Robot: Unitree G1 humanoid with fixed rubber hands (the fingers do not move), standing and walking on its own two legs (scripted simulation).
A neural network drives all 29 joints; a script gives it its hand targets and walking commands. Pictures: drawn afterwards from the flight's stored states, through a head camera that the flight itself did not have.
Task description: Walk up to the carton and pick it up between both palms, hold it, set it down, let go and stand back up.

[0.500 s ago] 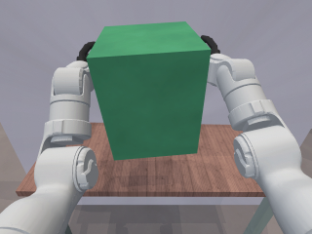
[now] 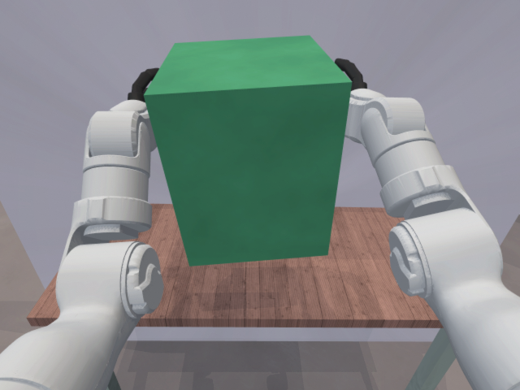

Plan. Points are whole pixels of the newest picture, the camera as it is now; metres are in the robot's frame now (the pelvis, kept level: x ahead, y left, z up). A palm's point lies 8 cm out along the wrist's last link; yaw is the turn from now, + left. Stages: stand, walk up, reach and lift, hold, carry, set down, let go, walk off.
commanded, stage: hold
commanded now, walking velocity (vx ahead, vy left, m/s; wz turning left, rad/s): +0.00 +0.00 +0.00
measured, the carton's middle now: (250, 148) +0.36 -0.01 +0.28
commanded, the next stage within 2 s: none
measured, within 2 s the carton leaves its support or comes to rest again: neither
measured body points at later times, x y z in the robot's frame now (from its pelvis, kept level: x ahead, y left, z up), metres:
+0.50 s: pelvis +0.00 +0.00 +0.00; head -0.10 +0.02 +0.44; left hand +0.39 +0.15 +0.32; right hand +0.38 -0.15 +0.33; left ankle +0.01 +0.13 -0.75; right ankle +0.02 -0.10 -0.75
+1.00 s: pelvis +0.00 +0.00 +0.00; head -0.10 +0.02 +0.44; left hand +0.39 +0.15 +0.31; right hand +0.38 -0.15 +0.33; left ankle +0.01 +0.13 -0.75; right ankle +0.02 -0.10 -0.75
